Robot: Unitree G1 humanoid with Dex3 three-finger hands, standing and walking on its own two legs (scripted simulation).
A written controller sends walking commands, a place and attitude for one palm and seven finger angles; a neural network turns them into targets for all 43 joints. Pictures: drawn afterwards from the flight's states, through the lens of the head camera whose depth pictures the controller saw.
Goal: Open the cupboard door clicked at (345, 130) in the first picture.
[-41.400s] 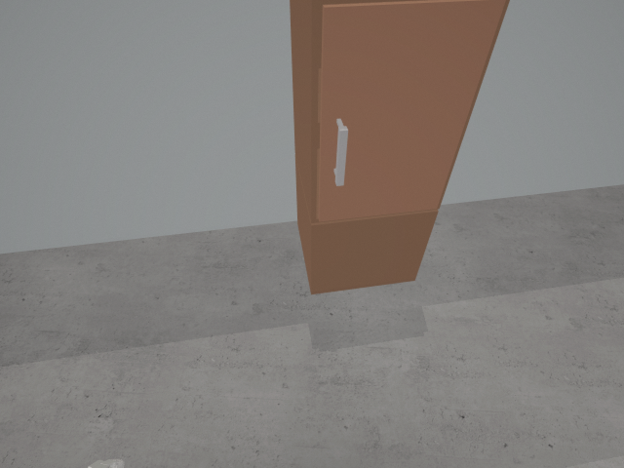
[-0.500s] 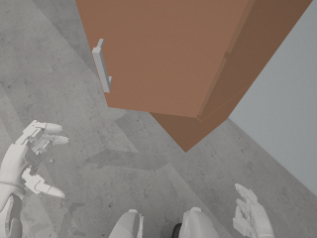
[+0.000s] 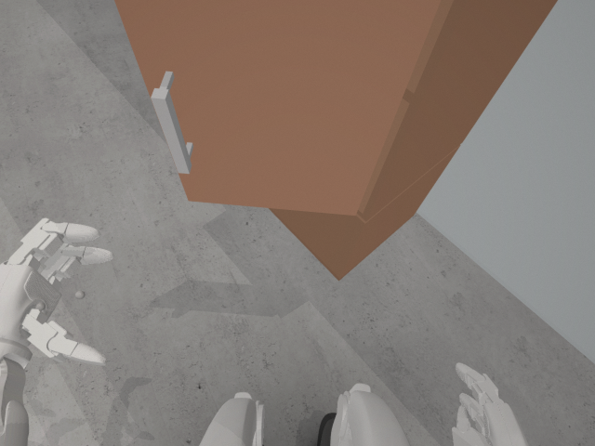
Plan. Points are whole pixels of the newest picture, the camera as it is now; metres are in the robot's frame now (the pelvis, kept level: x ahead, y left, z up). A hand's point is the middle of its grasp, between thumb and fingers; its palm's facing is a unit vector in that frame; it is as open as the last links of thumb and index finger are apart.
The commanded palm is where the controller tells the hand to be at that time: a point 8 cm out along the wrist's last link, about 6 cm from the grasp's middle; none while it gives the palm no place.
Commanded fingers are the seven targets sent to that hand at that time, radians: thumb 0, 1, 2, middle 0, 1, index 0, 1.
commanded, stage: raise the hand with hooked fingers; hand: left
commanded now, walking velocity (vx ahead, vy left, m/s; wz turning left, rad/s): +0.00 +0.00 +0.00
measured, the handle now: (177, 126) +0.57 +0.23 +0.02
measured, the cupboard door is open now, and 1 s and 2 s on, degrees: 45 45 45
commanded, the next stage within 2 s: move the hooked fingers beside the handle in 0.14 s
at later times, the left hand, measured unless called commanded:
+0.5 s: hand (85, 274) +0.31 +0.28 +0.03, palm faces -0.02 -1.00 -0.04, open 13.9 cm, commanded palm +0.30 +0.32 +0.03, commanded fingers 0.00 -0.50 0.30 -0.30 -1.20 -0.30 -1.20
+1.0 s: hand (99, 218) +0.39 +0.29 +0.03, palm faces -0.03 -1.00 -0.02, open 13.9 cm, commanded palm +0.38 +0.33 +0.03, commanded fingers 0.00 -0.50 0.30 -0.30 -1.20 -0.30 -1.20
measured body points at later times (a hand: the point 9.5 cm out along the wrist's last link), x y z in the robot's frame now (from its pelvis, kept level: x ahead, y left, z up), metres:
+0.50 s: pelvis +0.00 +0.00 -0.01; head +0.11 +0.02 +0.43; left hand +0.30 +0.33 +0.04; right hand +0.16 -0.26 -0.09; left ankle -0.01 +0.08 -0.64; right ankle +0.06 -0.11 -0.64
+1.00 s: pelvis +0.00 +0.00 -0.01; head +0.13 +0.03 +0.42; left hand +0.38 +0.34 +0.03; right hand +0.10 -0.27 -0.10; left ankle -0.01 +0.08 -0.64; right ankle +0.06 -0.11 -0.64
